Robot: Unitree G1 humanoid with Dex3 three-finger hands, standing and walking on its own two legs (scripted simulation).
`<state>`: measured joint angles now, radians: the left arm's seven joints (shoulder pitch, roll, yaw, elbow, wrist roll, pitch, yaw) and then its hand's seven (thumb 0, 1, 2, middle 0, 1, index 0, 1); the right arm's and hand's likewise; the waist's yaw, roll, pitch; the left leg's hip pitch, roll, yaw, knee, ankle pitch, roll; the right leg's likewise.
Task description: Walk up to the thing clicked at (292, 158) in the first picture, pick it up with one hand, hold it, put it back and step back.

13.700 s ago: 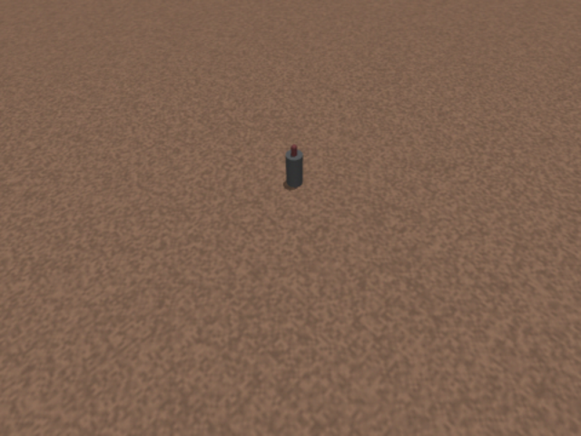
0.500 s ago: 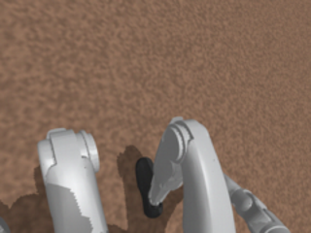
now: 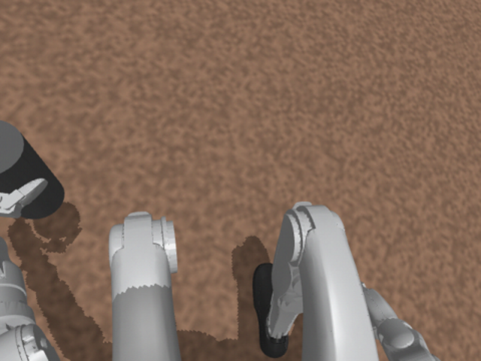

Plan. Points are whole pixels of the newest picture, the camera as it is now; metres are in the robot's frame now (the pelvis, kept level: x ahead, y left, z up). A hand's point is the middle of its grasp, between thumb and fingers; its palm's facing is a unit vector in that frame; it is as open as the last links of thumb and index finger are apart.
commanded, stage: settle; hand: left
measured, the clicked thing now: (7, 168) +0.38 +0.34 -0.07
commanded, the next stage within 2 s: lift in 1.26 s
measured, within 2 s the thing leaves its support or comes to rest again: neither
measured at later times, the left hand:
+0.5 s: hand out of the picture +0.39 +0.33 +0.00, palm faces +0.48 -0.88 -0.05, open 11.6 cm
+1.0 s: hand out of the picture +0.39 +0.32 +0.03, palm faces +0.46 -0.88 -0.05, open 11.6 cm
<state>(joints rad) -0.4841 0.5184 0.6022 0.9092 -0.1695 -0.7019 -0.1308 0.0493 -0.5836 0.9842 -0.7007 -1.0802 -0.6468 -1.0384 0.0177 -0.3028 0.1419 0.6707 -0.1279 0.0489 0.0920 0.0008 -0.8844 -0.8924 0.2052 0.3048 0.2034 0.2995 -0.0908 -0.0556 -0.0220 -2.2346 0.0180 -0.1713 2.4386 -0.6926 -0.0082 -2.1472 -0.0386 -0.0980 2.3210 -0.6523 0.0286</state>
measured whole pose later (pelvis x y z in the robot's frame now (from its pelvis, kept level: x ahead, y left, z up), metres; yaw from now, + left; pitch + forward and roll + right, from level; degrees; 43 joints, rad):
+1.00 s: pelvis +0.01 -0.01 +0.06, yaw +4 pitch +32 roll -5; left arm -0.51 0.41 0.60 0.86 -0.14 -0.60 -0.15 0.05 -0.59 0.99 -0.70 -1.08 -0.65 -1.04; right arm 0.07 -0.29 0.03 0.69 -0.08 0.00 0.04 0.00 -0.90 -0.89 0.20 0.30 0.20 0.30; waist -0.08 -0.01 -0.12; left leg -2.11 0.03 -0.10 2.23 -0.69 -0.02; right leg -2.07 -0.05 -0.05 2.18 -0.67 0.01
